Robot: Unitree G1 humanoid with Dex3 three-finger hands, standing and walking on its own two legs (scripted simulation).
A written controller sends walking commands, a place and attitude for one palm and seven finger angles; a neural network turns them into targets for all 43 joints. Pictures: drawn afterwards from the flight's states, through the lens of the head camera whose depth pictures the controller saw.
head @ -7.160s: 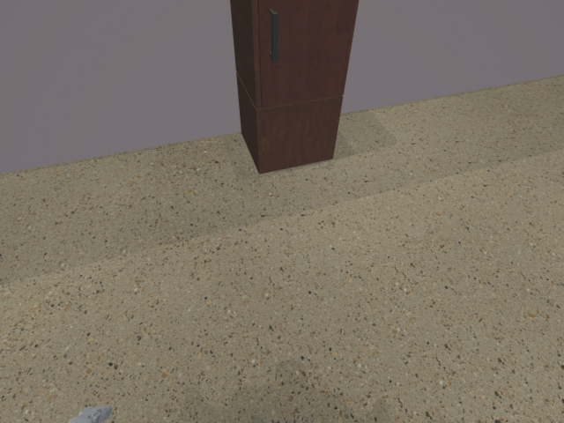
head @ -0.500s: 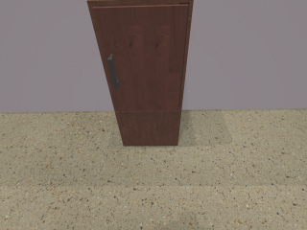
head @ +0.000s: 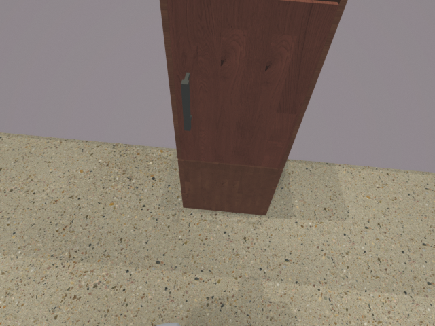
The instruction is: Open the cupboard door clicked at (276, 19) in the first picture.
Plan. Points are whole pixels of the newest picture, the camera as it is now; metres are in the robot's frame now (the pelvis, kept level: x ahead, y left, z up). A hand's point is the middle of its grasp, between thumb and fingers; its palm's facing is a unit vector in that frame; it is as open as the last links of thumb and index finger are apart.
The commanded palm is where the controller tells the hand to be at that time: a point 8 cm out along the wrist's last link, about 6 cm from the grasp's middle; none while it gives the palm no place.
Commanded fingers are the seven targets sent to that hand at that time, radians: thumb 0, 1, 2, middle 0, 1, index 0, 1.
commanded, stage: take the last steps up to it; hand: left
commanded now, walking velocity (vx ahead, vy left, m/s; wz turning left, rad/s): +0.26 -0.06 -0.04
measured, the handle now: (187, 103) +0.71 +0.16 -0.03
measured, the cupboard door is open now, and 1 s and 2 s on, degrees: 0 0 0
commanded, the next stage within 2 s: come to a stop and stand still in 0.30 s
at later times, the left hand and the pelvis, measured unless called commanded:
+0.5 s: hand (169, 272) +0.25 +0.13 -0.15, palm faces +0.00 -0.97 -0.23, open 7.3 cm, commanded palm none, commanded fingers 0.00 0.90 0.90 -0.20 -0.30 -0.20 -0.30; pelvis +0.16 -0.05 +0.01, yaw +0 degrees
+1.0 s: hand (136, 294) +0.20 +0.20 -0.16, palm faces +0.07 -0.97 -0.21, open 7.3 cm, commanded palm none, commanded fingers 0.00 0.90 0.90 -0.20 -0.30 -0.20 -0.30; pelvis +0.17 +0.00 +0.02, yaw +0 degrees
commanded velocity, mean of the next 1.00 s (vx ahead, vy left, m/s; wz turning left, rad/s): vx -0.01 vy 0.01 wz -0.01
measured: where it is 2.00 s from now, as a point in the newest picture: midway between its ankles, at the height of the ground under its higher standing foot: outside the picture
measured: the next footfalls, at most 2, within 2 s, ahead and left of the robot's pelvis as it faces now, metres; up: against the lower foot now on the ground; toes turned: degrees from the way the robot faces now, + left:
right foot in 0.38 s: +0.25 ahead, -0.14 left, +0.00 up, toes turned -8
left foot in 0.82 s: +0.23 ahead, +0.09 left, +0.00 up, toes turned +4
